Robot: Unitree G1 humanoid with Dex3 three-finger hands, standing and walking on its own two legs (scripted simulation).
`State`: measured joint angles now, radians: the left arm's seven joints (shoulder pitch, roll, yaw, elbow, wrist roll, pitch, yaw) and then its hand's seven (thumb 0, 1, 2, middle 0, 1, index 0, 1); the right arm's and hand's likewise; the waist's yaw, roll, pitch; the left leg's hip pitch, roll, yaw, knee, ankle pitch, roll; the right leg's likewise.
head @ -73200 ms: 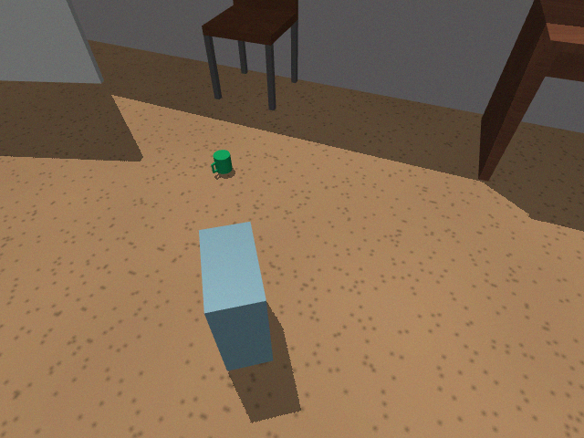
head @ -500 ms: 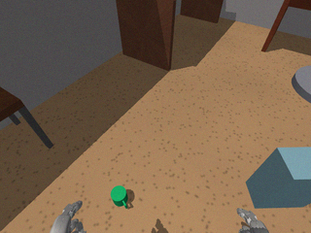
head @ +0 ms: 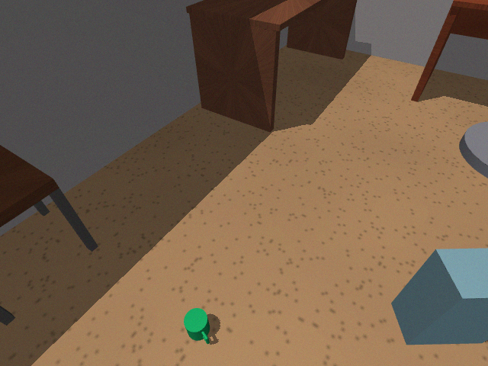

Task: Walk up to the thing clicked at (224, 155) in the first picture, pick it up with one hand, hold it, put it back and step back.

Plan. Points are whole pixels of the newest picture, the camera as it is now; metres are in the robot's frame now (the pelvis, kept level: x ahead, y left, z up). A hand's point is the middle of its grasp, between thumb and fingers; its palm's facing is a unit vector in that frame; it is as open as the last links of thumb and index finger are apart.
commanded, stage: stand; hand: left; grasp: from above
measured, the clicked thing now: (199, 327) +0.45 +0.20 -0.73
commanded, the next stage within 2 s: step back in 1.90 s
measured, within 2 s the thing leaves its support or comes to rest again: neither
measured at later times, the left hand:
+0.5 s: hand out of the picture +0.04 +0.22 -0.15, palm faces +0.03 -0.94 -0.35, open 7.4 cm
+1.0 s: hand out of the picture +0.08 +0.22 -0.15, palm faces +0.02 -0.94 -0.34, open 7.4 cm
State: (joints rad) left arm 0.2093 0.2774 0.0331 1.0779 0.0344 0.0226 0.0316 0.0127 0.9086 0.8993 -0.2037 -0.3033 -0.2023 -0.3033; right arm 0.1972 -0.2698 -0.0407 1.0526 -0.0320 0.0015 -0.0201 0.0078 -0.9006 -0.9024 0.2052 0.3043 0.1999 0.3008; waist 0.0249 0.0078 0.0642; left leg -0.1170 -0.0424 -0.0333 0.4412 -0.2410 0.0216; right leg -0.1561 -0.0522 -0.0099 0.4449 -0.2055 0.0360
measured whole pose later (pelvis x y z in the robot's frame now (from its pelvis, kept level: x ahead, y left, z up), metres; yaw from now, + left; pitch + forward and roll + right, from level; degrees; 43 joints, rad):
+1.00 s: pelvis +0.01 -0.03 +0.01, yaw +0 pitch -4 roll +0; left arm 0.10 0.31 0.03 1.16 0.02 0.00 0.01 0.01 0.91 0.90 -0.20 -0.30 -0.20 -0.30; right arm 0.14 -0.32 -0.02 1.13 -0.02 0.00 -0.01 0.01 -0.90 -0.90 0.20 0.30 0.20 0.30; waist 0.01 0.02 0.06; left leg -0.06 0.01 -0.05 0.32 -0.19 -0.02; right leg -0.11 0.00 -0.02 0.34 -0.16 -0.01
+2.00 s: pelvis +0.00 -0.03 +0.00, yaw -1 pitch -2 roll +0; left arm 0.09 0.34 0.05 1.07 0.00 0.00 0.00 0.01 0.91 0.90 -0.21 -0.30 -0.20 -0.30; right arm 0.09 -0.36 -0.02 1.08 0.00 0.02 0.01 0.01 -0.90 -0.90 0.21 0.30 0.20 0.30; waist 0.00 0.03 0.11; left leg -0.18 0.02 -0.04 0.49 -0.24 -0.01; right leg -0.19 0.01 -0.01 0.40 -0.18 -0.02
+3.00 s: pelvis -0.23 +0.01 -0.02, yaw -2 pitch -2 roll +1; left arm 0.10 0.37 0.06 0.74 0.03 0.05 0.01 0.01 0.90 0.90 -0.21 -0.30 -0.21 -0.30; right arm 0.20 -0.41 -0.05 0.89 -0.01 0.03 -0.01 0.01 -0.90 -0.90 0.20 0.30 0.20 0.30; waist -0.01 -0.01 0.18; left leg -0.22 -0.04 -0.04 0.65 -0.39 -0.01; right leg -0.39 -0.02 -0.03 0.65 -0.23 -0.02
